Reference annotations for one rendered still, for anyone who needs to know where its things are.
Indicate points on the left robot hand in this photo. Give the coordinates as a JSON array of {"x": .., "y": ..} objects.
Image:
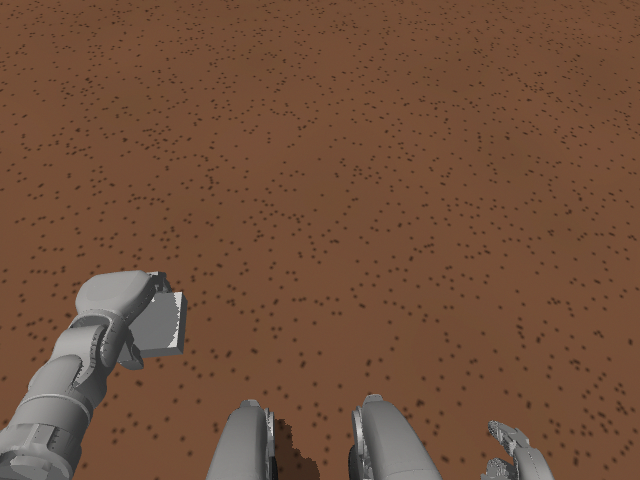
[{"x": 126, "y": 294}]

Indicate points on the right robot hand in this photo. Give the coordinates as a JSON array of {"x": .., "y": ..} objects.
[{"x": 529, "y": 463}]

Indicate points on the small box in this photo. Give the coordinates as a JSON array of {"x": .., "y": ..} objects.
[{"x": 160, "y": 329}]

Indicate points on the left robot arm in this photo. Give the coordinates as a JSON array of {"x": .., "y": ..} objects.
[{"x": 42, "y": 440}]

